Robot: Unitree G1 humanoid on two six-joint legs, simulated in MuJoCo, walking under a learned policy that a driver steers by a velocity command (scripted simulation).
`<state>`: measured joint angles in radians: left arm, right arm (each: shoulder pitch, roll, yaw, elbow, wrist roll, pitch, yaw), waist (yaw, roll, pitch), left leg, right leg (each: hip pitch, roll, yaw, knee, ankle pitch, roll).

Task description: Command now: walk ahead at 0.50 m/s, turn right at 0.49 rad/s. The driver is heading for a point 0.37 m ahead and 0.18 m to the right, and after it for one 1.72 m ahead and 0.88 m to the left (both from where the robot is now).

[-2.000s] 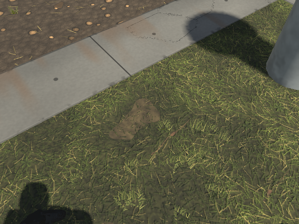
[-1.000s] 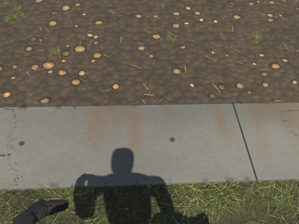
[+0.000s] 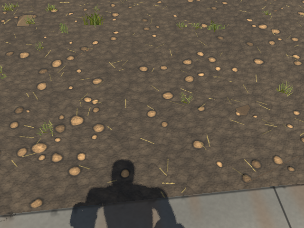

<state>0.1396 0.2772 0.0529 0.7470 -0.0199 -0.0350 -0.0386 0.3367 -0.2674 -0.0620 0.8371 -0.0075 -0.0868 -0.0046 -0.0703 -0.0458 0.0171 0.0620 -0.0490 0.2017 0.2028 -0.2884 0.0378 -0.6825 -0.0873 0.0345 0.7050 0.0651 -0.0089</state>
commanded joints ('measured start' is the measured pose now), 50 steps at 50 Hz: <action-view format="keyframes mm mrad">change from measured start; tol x32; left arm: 1 -149 37 0 -129 -1 -16 -23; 9 297 254 88 -102 -2 -10 8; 50 117 127 47 -61 22 9 59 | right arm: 1 13 -173 -43 -33 13 11 -10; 50 -177 -171 -53 -262 29 134 -28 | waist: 1 -16 74 85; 9 191 -102 -409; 50 94 171 -125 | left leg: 1 36 324 -55 -15 528 108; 6 8 297 15 465 1104 43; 7 -218 254 14 747 836 2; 8 -698 37 -53 1112 -198 -65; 9 -820 4 -293 1239 -309 -54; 22 -505 100 -199 435 464 -75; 28 -477 54 -207 310 298 11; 31 82 402 -741 275 994 322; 36 -289 255 -642 100 202 201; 50 -446 93 -652 190 -68 81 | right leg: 1 -67 8 -50 -66 -54 -30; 6 387 160 -154 -132 -214 -144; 9 1127 -252 809 -365 -364 -441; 18 422 -32 113 -449 421 -255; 29 600 -29 13 -90 349 -102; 31 164 217 -43 516 -651 41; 33 49 150 92 652 -664 43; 50 502 67 70 -306 -272 0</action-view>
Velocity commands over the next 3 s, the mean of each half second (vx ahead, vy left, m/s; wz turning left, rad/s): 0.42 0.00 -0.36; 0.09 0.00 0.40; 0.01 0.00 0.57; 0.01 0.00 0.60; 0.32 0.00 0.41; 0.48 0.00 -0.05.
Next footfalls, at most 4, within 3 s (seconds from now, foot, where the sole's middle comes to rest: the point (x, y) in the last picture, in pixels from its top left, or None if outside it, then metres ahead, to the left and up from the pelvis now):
0.14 right None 0.25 -0.12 -0.78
0.58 left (140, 220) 0.52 0.04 -0.78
1.00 right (193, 227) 0.48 -0.19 -0.78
1.42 left None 0.40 0.07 -0.78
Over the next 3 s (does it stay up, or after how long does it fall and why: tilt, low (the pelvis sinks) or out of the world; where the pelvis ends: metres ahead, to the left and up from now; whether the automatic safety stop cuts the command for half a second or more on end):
stays up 0.64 0.28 0.00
